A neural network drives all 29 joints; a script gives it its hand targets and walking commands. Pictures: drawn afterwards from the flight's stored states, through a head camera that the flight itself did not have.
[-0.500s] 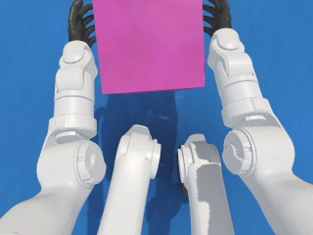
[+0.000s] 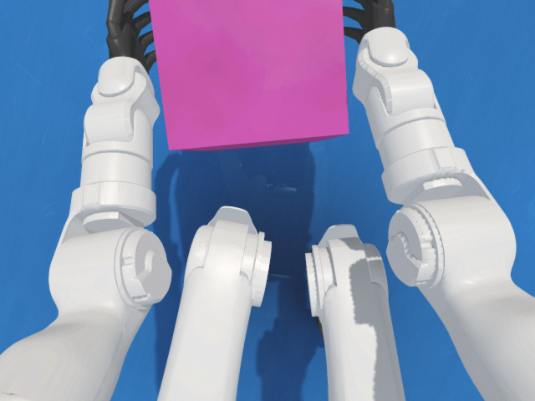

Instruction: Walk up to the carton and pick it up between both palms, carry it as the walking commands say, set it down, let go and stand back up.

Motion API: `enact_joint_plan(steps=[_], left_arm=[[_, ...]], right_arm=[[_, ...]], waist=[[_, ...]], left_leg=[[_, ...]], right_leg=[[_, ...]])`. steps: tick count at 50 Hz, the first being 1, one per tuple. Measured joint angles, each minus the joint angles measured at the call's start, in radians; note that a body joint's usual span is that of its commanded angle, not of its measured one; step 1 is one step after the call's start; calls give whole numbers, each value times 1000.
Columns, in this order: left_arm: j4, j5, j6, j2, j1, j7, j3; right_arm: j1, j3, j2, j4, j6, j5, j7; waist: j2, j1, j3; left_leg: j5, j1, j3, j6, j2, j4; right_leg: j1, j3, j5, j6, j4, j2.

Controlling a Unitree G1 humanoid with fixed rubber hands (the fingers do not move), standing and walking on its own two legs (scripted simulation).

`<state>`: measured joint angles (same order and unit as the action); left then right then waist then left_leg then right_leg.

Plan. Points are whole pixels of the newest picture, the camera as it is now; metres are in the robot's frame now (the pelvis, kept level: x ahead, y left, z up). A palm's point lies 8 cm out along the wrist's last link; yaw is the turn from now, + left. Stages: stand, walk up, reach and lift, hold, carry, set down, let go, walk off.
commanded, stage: set down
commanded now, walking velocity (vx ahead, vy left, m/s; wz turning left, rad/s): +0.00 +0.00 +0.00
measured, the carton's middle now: (255, 71) +0.51 +0.09 -0.22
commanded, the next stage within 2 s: none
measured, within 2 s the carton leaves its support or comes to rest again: rests again in 0.78 s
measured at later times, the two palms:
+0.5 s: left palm (139, 68) +0.48 +0.23 -0.16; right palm (371, 40) +0.55 -0.05 -0.16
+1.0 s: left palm (147, 75) +0.48 +0.23 -0.18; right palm (371, 45) +0.55 -0.06 -0.18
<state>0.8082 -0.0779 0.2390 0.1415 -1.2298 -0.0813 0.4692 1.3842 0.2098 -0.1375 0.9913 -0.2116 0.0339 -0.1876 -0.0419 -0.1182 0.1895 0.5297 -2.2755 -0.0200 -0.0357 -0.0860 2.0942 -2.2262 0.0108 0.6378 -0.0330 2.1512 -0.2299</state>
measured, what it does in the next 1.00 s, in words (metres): stands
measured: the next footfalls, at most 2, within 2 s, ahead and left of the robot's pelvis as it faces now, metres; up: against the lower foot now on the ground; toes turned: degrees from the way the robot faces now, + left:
none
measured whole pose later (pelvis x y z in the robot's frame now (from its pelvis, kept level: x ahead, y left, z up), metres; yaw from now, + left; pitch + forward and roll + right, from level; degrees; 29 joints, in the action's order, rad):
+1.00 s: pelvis +0.00 +0.00 -0.02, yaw +0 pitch +37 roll +1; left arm 0.90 -0.05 0.21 0.17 -1.27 -0.06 0.41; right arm 1.43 0.18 -0.19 1.08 -0.17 0.02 -0.16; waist -0.06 -0.13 0.31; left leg 0.55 -2.25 0.01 -0.02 -0.04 2.16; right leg -2.21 -0.01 0.65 -0.01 2.22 -0.20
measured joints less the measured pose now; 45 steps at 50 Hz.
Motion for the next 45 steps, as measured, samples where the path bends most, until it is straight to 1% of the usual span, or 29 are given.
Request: enact_joint_plan(steps=[11, 21, 45], left_arm=[[14, -9, 1, 12, -11, 9, 3], [36, -18, -5, 13, -30, 14, -3], [84, 21, -30, 29, -35, 17, -53]], right_arm=[[16, 5, 5, 17, 7, 15, -6], [24, 9, -9, 28, 14, 16, 5], [37, -27, -45, 75, 41, -13, 20]], waist=[[-6, -2, 32], [-11, -3, 60], [-17, -7, 110]], left_leg=[[-1, 11, 1, -3, 7, 6], [5, 16, 8, 5, 18, 21], [24, 24, 26, 19, 39, 60]], right_leg=[[6, -6, -5, 9, 9, 5], [11, -9, -1, 10, 21, 10], [15, -16, 15, 21, 62, 28]])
